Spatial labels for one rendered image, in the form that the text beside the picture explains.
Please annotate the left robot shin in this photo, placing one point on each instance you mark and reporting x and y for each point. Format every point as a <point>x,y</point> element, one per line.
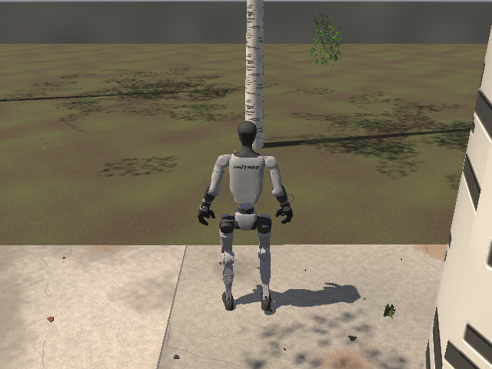
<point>227,274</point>

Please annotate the left robot hand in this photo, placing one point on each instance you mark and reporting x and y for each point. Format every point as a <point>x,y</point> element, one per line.
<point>207,214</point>

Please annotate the robot head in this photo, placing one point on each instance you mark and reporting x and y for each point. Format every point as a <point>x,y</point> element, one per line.
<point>247,132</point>

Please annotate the left robot forearm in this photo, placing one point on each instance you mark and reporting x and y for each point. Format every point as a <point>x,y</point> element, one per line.
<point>207,200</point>

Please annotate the right robot hand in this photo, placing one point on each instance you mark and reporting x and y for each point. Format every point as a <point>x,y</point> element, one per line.
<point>282,213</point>

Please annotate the robot left upper arm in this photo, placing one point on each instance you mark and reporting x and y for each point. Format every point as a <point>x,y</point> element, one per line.
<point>222,162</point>

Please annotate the right robot forearm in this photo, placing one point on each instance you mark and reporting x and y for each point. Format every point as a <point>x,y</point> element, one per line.
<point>283,201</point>

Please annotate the robot right upper arm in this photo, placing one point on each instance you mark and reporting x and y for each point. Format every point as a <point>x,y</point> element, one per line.
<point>275,176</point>

